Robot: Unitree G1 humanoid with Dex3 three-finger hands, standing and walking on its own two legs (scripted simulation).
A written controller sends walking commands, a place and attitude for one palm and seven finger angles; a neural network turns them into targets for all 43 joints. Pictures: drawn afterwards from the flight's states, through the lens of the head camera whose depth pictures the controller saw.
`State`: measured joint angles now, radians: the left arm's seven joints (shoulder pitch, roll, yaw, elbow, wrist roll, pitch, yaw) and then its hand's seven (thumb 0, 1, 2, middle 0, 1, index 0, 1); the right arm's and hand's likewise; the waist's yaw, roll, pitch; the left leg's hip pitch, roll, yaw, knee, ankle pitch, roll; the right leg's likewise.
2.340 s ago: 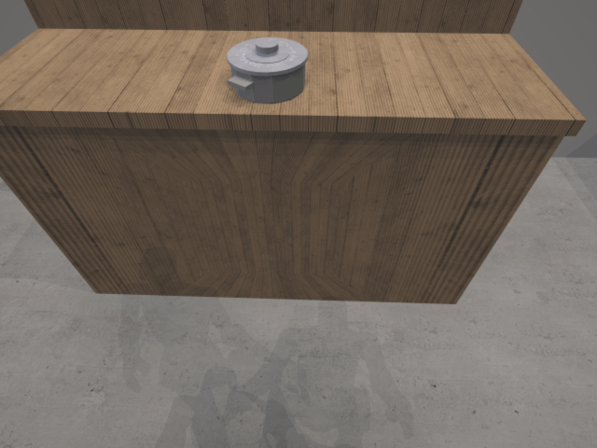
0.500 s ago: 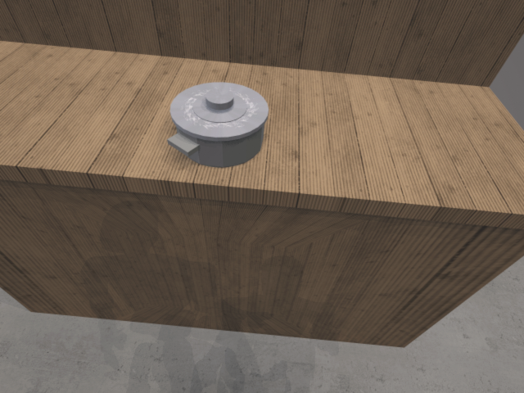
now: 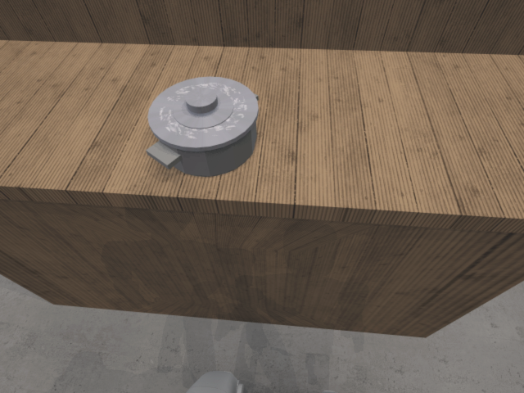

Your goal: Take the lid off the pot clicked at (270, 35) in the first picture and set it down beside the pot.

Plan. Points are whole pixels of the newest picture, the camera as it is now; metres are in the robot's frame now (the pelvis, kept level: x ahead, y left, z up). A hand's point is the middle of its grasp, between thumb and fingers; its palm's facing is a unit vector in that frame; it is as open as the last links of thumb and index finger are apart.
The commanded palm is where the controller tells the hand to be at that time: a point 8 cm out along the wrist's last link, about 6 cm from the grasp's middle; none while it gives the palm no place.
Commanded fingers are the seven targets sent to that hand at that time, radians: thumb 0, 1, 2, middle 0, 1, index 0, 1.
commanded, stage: come to a stop and stand still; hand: left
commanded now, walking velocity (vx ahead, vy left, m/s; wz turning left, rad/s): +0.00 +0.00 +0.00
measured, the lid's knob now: (201, 100) +0.51 +0.14 +0.15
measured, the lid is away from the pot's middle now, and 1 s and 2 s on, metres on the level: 0.00 0.00 0.00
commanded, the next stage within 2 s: look again from close up in 0.78 s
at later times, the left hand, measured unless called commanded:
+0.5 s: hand out of the picture -0.02 +0.28 -0.18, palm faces +0.02 -0.97 -0.24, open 7.3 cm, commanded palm none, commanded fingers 0.00 0.90 0.90 -0.20 -0.30 -0.20 -0.30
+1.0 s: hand out of the picture -0.08 +0.27 -0.17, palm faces +0.02 -0.98 -0.19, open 7.3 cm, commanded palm none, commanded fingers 0.00 0.90 0.90 -0.20 -0.30 -0.20 -0.30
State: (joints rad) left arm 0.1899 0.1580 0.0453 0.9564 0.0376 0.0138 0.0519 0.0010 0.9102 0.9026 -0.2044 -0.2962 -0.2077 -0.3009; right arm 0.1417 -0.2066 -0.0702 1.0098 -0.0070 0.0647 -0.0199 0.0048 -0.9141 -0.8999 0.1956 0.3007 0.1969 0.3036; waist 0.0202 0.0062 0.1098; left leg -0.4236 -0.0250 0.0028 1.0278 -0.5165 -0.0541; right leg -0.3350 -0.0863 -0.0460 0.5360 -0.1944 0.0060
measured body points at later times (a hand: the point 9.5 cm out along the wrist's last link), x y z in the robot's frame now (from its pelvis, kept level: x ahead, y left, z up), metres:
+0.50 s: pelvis -0.05 +0.09 -0.01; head -0.06 +0.09 +0.44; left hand -0.03 +0.33 -0.16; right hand -0.01 -0.15 -0.15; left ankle -0.01 +0.14 -0.74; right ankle +0.00 -0.06 -0.72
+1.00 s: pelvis -0.07 +0.10 +0.00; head -0.08 +0.10 +0.45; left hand -0.08 +0.32 -0.16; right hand -0.06 -0.13 -0.15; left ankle -0.01 +0.14 -0.73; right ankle -0.06 -0.03 -0.73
